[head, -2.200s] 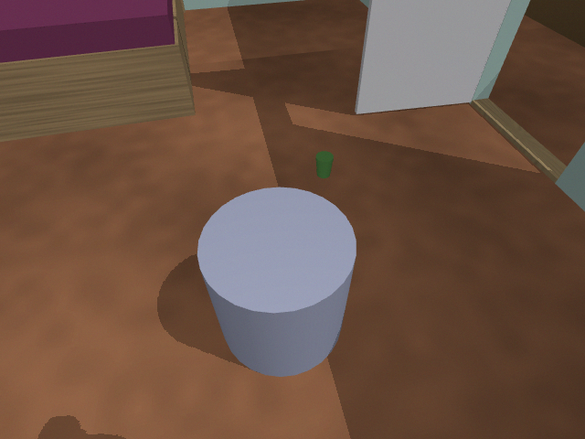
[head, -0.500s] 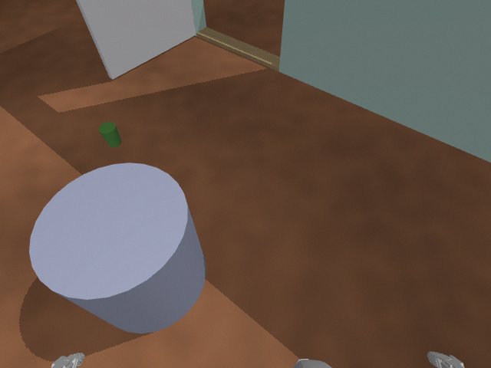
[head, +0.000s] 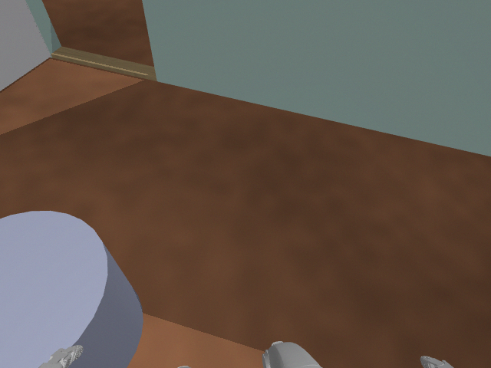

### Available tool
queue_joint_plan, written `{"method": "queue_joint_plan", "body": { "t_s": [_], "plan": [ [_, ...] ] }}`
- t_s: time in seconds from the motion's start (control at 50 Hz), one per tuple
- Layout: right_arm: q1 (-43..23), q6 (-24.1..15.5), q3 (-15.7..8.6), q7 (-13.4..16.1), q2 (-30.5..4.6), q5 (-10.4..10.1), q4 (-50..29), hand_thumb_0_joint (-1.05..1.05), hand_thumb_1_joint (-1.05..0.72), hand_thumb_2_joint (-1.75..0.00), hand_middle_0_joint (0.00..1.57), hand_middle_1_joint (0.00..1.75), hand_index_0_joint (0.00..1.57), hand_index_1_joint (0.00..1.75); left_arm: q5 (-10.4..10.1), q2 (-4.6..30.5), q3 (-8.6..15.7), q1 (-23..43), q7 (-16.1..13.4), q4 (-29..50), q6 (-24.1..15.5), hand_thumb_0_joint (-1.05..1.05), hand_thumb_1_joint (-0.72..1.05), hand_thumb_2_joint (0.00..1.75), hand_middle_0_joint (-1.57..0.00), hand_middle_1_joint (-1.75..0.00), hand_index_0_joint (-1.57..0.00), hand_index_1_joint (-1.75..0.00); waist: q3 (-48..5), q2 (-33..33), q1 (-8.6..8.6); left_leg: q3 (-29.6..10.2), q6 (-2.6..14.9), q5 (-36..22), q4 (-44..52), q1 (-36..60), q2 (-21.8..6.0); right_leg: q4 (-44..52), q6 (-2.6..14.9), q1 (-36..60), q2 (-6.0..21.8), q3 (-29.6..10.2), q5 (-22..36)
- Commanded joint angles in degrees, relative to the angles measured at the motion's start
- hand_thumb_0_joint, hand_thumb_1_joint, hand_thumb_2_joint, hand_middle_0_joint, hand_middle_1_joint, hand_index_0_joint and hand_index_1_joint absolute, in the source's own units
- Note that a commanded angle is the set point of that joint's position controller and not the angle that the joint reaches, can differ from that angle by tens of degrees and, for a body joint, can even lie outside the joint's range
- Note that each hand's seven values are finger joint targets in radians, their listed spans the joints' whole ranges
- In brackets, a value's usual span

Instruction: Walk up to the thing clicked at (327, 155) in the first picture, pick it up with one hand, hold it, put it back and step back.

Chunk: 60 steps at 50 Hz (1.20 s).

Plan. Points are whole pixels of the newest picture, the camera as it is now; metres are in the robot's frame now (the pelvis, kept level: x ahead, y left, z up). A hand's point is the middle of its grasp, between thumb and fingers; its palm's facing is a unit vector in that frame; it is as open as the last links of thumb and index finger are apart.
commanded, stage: walk up
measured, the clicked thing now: out of the picture +0.95 +1.17 -0.70
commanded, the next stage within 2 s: stand in 1.72 s
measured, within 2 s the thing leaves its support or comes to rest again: neither
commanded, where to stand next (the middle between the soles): +0.10 -0.05 m, yaw -28 degrees
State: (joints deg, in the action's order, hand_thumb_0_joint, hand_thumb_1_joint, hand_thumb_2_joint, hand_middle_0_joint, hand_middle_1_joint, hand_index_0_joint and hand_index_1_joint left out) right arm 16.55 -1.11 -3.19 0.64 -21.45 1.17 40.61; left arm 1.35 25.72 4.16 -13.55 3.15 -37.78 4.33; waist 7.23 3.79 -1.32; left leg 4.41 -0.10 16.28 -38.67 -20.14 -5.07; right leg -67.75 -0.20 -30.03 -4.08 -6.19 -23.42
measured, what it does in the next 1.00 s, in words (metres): steps on the spot, turning right: right foot, then left foot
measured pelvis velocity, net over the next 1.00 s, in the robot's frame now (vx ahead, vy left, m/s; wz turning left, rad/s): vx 0.00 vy -0.03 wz -0.45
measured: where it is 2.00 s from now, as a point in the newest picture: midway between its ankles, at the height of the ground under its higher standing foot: outside the picture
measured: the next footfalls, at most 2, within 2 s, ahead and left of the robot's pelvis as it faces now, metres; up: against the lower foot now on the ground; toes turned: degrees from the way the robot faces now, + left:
right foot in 0.18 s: +0.02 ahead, -0.17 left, +0.00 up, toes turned -7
left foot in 0.46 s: +0.13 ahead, +0.09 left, +0.00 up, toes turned -23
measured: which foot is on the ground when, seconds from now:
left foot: down 0.00-0.20, up 0.22-0.44, down 0.46-1.00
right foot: up 0.00-0.16, down 0.18-0.48, up 0.50-0.72, down 0.74-1.00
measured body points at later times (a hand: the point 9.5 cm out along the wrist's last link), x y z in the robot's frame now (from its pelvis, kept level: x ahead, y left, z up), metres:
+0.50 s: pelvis +0.01 -0.02 -0.02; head +0.05 -0.03 +0.43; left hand +0.17 +0.28 -0.12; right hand +0.02 -0.34 -0.12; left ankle +0.08 +0.08 -0.72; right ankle -0.02 -0.16 -0.71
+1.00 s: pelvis +0.00 -0.03 -0.01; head +0.03 -0.05 +0.44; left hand +0.22 +0.22 -0.12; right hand -0.06 -0.35 -0.13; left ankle +0.09 +0.10 -0.72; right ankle -0.01 -0.15 -0.72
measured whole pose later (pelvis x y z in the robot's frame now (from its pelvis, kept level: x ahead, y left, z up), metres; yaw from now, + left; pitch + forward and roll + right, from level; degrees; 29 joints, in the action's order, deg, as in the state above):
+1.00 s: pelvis +0.00 -0.03 -0.01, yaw -26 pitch -2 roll +1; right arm 11.6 -0.4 -2.5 -0.4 -23.7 0.6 50.5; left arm 0.7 22.1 0.7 -13.5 -0.9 -49.2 -1.9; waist 6.4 0.1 -0.4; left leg 1.4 -0.9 20.6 -42.7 -19.5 -2.6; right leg -45.9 0.6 -22.3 -1.9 -4.9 -21.1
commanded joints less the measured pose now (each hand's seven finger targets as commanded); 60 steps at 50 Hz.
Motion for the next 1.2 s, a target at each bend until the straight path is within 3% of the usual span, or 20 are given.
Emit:
{"method": "queue_joint_plan", "body": {
  "t_s": [0.0, 0.14, 0.16, 0.18, 0.2, 0.26, 0.38, 0.42, 0.46, 0.48, 0.56, 0.68, 0.7, 0.72, 0.74, 0.76, 0.92, 1.0, 1.1, 1.18],
  "plan": [
    [1.9, -2.5, -6.1, 0.9, -18.9, 1.1, -4.6, 0.00, -0.90, -0.90, 0.20, 0.30, 0.20, 0.30, -0.7, 8.2, 4.0, -1.5, 1.6, 4.5, -2.2, 0.00, 0.90, 0.90, -0.20, -0.30, -0.20, -0.30, -7.6, -16.6, -1.13, -9.9, 10.20, 5.0, 16.4, 8.8, -11.2, 11.6, -0.80, -1.2, 4.2, 2.6, -2.5],
    [0.6, -0.4, -5.0, -0.9, -17.8, 0.7, -5.6, 0.00, -0.90, -0.90, 0.20, 0.30, 0.20, 0.30, -0.2, 8.4, 4.7, -11.9, -1.2, -3.3, -4.6, 0.00, 0.90, 0.90, -0.20, -0.30, -0.20, -0.30, -10.4, -11.2, 3.53, -1.5, 7.93, 3.5, -1.4, -2.3, -10.5, 38.7, 1.22, 21.5, 0.7, 11.0, 2.9],
    [0.9, -0.1, -3.7, -1.1, -13.8, 0.4, -6.3, 0.00, -0.90, -0.90, 0.20, 0.30, 0.20, 0.30, 0.3, 12.4, 6.1, -13.8, -1.8, -3.7, -5.2, 0.00, 0.90, 0.90, -0.20, -0.30, -0.20, -0.30, -9.1, -0.8, 5.16, 2.1, 4.69, 6.9, -13.7, -11.3, -6.4, 44.8, 3.91, 26.6, 5.7, -1.5, -2.5],
    [-0.8, -0.1, -2.1, -1.0, -9.8, -0.6, -8.0, 0.00, -0.90, -0.90, 0.20, 0.30, 0.20, 0.30, 1.0, 18.3, 7.1, -10.9, -2.3, -1.0, -5.9, 0.00, 0.90, 0.90, -0.20, -0.30, -0.20, -0.30, -4.8, 13.1, 4.66, 1.7, 0.00, 17.2, -22.7, -24.7, 2.7, 50.9, 10.94, 23.4, 19.4, -30.0, -7.9],
    [-5.4, -0.2, -3.7, 0.1, -14.9, -0.5, -8.2, 0.00, -0.90, -0.90, 0.20, 0.30, 0.20, 0.30, 1.0, 20.5, 6.9, -8.2, -2.4, 0.0, -5.6, 0.00, 0.90, 0.90, -0.20, -0.30, -0.20, -0.30, -1.8, 8.4, 5.04, -5.6, -0.05, 18.2, -25.2, -21.0, -1.0, 50.2, 17.60, 14.3, 24.5, -35.9, -4.5],
    [0.8, -1.2, -3.4, -0.1, -14.8, -1.0, -2.2, 0.00, -0.90, -0.90, 0.20, 0.30, 0.20, 0.30, -0.1, 14.4, 4.7, -3.4, -3.5, -0.5, -6.0, 0.00, 0.90, 0.90, -0.20, -0.30, -0.20, -0.30, -3.8, 5.1, 0.96, -5.1, 0.77, 10.7, -21.7, -16.1, -1.1, 41.3, 12.91, 16.5, 15.0, -17.6, 10.2],
    [1.8, -1.6, -3.3, -0.3, -13.2, -0.4, -1.0, 0.00, -0.90, -0.90, 0.20, 0.30, 0.20, 0.30, -0.7, 13.2, 3.0, -4.1, -4.3, -0.7, -6.4, 0.00, 0.90, 0.90, -0.20, -0.30, -0.20, -0.30, -7.0, 5.1, 0.00, -2.5, 2.55, 6.7, -6.0, -0.7, 3.7, 31.0, 11.81, 10.2, 12.8, -13.7, 35.1],
    [5.8, -2.0, -4.2, -0.1, -14.2, 0.4, 0.2, 0.00, -0.90, -0.90, 0.20, 0.30, 0.20, 0.30, -1.5, 10.1, 1.7, -2.3, -4.7, 0.6, -6.0, 0.00, 0.90, 0.90, -0.20, -0.30, -0.20, -0.30, -8.8, 1.0, -2.26, -6.9, 4.01, -4.3, 5.7, 9.4, 1.8, 22.8, 7.05, 4.3, 8.6, -9.2, 28.5],
    [3.4, -2.1, -6.0, -0.3, -21.5, 0.1, -1.2, 0.00, -0.90, -0.90, 0.20, 0.30, 0.20, 0.30, -1.9, 8.9, 1.0, -5.4, -5.6, -0.1, -5.7, 0.00, 0.90, 0.90, -0.20, -0.30, -0.20, -0.30, -10.5, -16.0, -1.43, -35.0, 15.75, -9.7, 15.9, 11.6, -21.7, 3.7, 1.16, -3.3, -1.4, 0.9, -11.4],
    [2.0, -1.9, -6.3, -0.6, -21.1, -0.2, -1.1, 0.00, -0.90, -0.90, 0.20, 0.30, 0.20, 0.30, -1.4, 11.6, 1.5, -5.8, -6.1, -1.6, -5.7, 0.00, 0.90, 0.90, -0.20, -0.30, -0.20, -0.30, -9.1, -11.6, -0.72, -36.1, 18.66, -7.0, 16.4, 8.8, -22.4, -1.2, 1.20, -2.5, 0.4, -1.6, -12.5],
    [-2.3, -1.7, -4.5, -0.2, -18.2, 0.1, -0.6, 0.00, -0.90, -0.90, 0.20, 0.30, 0.20, 0.30, -1.7, 9.6, 2.0, -6.5, -4.1, -4.3, -6.1, 0.00, 0.90, 0.90, -0.20, -0.30, -0.20, -0.30, -3.3, -14.4, 1.01, -15.9, 12.10, -4.2, 13.9, 2.5, -11.9, 7.5, 2.07, -0.1, 3.6, 2.5, -4.7],
    [-3.6, 0.1, -3.1, -1.2, -15.2, 0.0, -1.3, 0.00, -0.90, -0.90, 0.20, 0.30, 0.20, 0.30, -0.2, 7.8, 2.9, -8.6, -3.9, -7.0, -7.2, 0.00, 0.90, 0.90, -0.20, -0.30, -0.20, -0.30, -8.0, -11.9, 2.93, -8.2, 8.68, -5.7, 2.1, -2.8, -9.8, 33.5, 2.48, 18.8, -0.1, 9.0, 4.9],
    [-3.0, 0.4, -2.2, -1.2, -12.3, -0.2, -1.1, 0.00, -0.90, -0.90, 0.20, 0.30, 0.20, 0.30, 0.2, 9.1, 3.4, -9.6, -4.5, -7.4, -7.6, 0.00, 0.90, 0.90, -0.20, -0.30, -0.20, -0.30, -8.6, -7.1, 3.71, -6.1, 6.71, -2.0, -4.9, -6.9, -8.0, 37.8, 3.35, 22.6, 2.2, 2.7, 4.1],
    [-2.8, 0.6, -1.0, -1.2, -8.5, -0.7, -2.2, 0.00, -0.90, -0.90, 0.20, 0.30, 0.20, 0.30, 1.1, 13.6, 4.3, -7.8, -4.9, -6.0, -8.3, 0.00, 0.90, 0.90, -0.20, -0.30, -0.20, -0.30, -7.2, 5.6, 2.76, -1.9, 2.32, 6.3, -15.2, -15.4, -1.8, 44.3, 7.45, 23.8, 14.5, -19.5, 4.6],
    [-7.4, 1.2, -1.9, -0.4, -11.2, -0.6, -2.3, 0.00, -0.90, -0.90, 0.20, 0.30, 0.20, 0.30, 0.8, 16.2, 4.1, -5.4, -5.1, -5.2, -8.3, 0.00, 0.90, 0.90, -0.20, -0.30, -0.20, -0.30, -5.1, 4.4, 3.53, -5.3, 1.52, 18.3, -19.0, -13.5, 0.2, 45.8, 15.72, 13.8, 23.3, -30.9, 7.8],
    [-6.5, 1.3, -2.7, 0.0, -13.3, -0.4, -0.8, 0.00, -0.90, -0.90, 0.20, 0.30, 0.20, 0.30, 0.4, 15.4, 3.7, -3.6, -5.0, -4.8, -8.3, 0.00, 0.90, 0.90, -0.20, -0.30, -0.20, -0.30, -3.9, 1.3, 2.48, -8.1, 1.30, 19.0, -20.8, -10.2, -1.2, 43.6, 17.04, 10.6, 23.4, -29.3, 11.6],
    [-1.0, -0.7, -1.6, -0.3, -11.2, -0.9, 6.8, 0.00, -0.90, -0.90, 0.20, 0.30, 0.20, 0.30, -0.6, 11.1, 1.3, 2.0, -4.8, -6.5, -7.7, 0.00, 0.90, 0.90, -0.20, -0.30, -0.20, -0.30, -9.4, 4.6, -0.94, -2.1, 1.38, 2.9, 1.5, 5.9, 2.7, 33.5, 9.61, 9.7, 11.9, -10.4, 26.3],
    [-7.5, -1.6, -2.4, -0.6, -16.5, -0.5, 7.2, 0.00, -0.90, -0.90, 0.20, 0.30, 0.20, 0.30, -1.3, 8.3, 0.2, 0.7, -4.8, -9.9, -6.9, 0.00, 0.90, 0.90, -0.20, -0.30, -0.20, -0.30, -9.4, -8.4, 2.00, -19.6, 9.75, 3.2, 11.3, 1.7, -11.5, 25.8, 2.79, 11.9, 2.7, 0.1, 2.8],
    [-9.2, -0.7, -0.7, -0.9, -12.9, -0.6, 10.0, 0.00, -0.90, -0.90, 0.20, 0.30, 0.20, 0.30, -0.9, 10.5, 0.4, 4.1, -3.9, -12.3, -7.3, 0.00, 0.90, 0.90, -0.20, -0.30, -0.20, -0.30, -3.4, -4.5, 0.72, -6.7, 2.02, 12.0, 6.2, 0.7, 0.1, 41.4, 7.22, 7.0, 9.7, -15.1, -3.6],
    [-9.4, -1.3, -0.6, -1.1, -13.4, -0.6, 12.5, 0.00, -0.90, -0.90, 0.20, 0.30, 0.20, 0.30, -1.0, 7.8, -0.6, 6.0, -3.7, -14.4, -6.9, 0.00, 0.90, 0.90, -0.20, -0.30, -0.20, -0.30, -5.2, -4.9, 0.94, -10.3, 4.04, 11.6, 13.4, 4.8, -3.2, 39.1, 4.35, 8.4, 5.6, -7.7, 4.3]
  ]
}}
